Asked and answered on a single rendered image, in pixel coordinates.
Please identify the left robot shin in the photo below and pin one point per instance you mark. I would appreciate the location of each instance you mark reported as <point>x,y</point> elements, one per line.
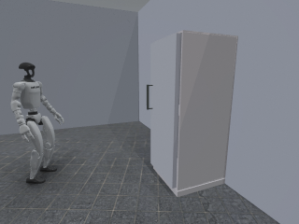
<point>47,156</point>

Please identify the robot right hand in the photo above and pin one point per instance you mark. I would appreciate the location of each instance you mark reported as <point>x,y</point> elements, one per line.
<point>23,130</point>

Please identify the left robot upper arm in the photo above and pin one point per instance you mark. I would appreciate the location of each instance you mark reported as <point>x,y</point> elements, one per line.
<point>42,97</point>

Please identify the fridge door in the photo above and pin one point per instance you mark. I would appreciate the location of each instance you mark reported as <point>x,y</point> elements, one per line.
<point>164,101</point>

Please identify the right robot upper arm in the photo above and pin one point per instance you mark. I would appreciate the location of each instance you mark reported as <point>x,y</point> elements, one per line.
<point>18,87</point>

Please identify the left robot forearm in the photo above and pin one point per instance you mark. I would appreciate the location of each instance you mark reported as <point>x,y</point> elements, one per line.
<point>49,107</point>

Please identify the robot left hand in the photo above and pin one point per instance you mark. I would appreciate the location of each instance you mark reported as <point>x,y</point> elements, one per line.
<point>57,116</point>

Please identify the handle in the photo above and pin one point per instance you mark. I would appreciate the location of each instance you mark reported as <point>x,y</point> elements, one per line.
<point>148,97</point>

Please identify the right robot forearm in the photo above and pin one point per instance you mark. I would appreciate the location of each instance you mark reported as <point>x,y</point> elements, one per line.
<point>17,112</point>

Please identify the robot left foot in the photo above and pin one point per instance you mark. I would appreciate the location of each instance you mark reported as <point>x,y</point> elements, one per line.
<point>47,169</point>

